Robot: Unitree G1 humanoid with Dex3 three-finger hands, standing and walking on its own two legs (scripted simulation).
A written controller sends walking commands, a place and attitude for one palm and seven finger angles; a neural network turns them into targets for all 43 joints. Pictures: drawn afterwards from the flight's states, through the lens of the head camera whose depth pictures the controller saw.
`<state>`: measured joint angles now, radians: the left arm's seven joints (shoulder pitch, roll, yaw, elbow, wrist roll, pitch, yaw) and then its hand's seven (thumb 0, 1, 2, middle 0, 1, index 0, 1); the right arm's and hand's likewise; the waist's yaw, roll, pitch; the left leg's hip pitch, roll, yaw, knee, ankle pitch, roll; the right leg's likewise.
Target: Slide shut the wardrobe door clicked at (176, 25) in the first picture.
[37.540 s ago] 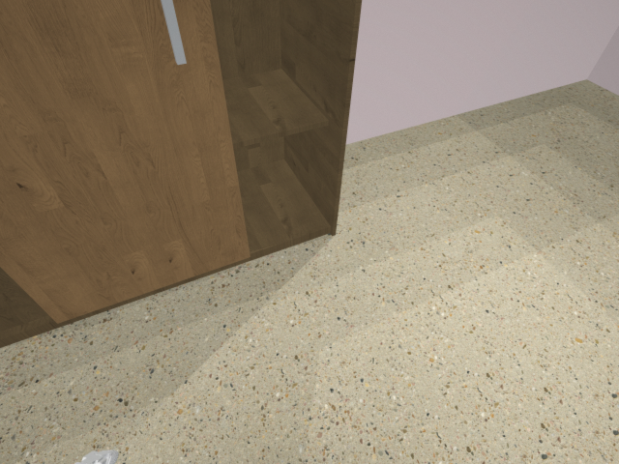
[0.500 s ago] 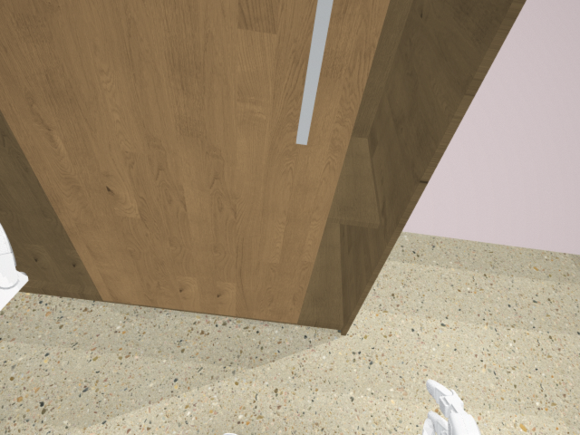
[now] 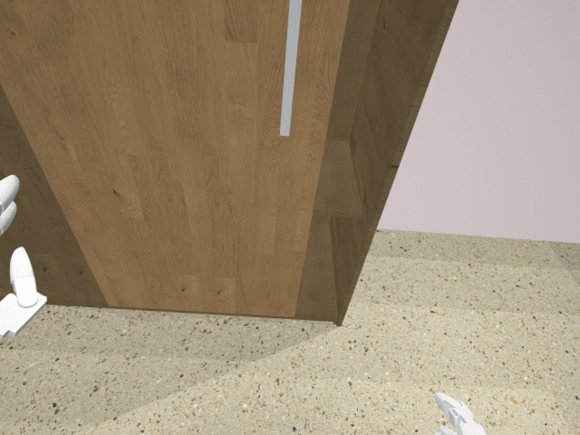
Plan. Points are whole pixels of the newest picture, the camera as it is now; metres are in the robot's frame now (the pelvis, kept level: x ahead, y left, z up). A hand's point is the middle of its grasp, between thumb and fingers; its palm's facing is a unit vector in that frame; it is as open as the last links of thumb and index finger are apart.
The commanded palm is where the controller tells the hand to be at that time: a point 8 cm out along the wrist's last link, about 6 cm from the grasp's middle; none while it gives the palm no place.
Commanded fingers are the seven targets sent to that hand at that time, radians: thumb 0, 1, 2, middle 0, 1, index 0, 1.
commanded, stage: stop stepping back and stand still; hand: left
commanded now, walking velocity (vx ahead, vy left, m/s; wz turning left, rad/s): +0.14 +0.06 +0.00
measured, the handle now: (290, 58) +0.70 +0.08 +0.24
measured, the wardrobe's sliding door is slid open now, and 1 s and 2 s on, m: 0.17 0.17 0.17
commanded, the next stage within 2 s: let the arm hang, fingers relaxed in 0.60 s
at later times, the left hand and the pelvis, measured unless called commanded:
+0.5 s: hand (2, 320) +0.16 +0.29 +0.17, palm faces +0.55 -0.74 -0.39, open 7.4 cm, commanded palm +0.10 +0.32 +0.18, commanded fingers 0.00 0.90 0.90 -0.20 -0.30 -0.20 -0.30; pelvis -0.02 +0.01 -0.01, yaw +4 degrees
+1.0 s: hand out of the picture +0.03 +0.20 -0.17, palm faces +0.08 -0.98 -0.18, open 7.2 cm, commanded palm none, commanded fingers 0.00 0.90 0.90 -0.20 -0.30 -0.20 -0.30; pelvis -0.02 +0.03 -0.01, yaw +5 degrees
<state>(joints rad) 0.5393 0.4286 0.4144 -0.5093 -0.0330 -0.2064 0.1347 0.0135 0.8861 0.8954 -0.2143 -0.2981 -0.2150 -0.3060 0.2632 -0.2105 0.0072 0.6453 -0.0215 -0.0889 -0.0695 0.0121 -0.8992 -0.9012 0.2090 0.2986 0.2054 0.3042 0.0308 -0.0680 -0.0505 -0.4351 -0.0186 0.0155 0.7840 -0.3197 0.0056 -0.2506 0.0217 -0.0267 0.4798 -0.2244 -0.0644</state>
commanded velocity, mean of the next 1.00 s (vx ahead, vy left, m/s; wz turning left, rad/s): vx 0.03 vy -0.01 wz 0.00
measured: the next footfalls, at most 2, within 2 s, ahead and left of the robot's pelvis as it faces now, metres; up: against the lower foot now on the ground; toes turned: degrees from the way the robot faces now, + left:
left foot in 0.08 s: +0.05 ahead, +0.15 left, +0.00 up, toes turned +6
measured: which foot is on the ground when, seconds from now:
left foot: up 0.00-0.06, down 0.08-1.00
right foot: down 0.00-1.00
